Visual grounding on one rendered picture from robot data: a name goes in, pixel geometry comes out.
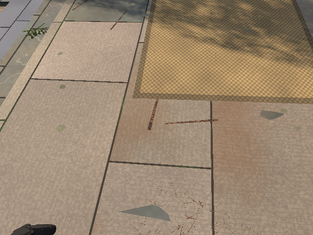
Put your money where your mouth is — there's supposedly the robot left hand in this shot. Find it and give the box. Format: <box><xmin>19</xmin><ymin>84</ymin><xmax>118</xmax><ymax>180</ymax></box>
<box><xmin>11</xmin><ymin>223</ymin><xmax>57</xmax><ymax>235</ymax></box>

